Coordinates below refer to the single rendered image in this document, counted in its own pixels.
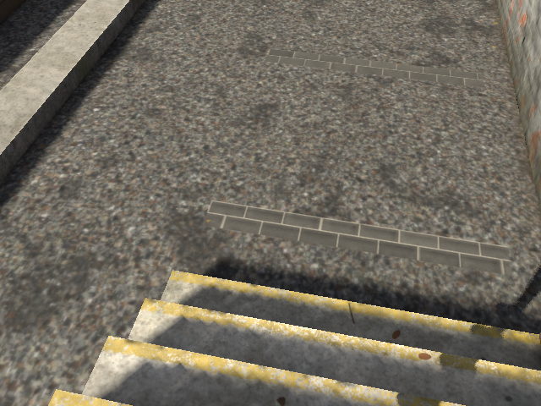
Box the stairs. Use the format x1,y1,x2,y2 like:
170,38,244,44
48,270,541,406

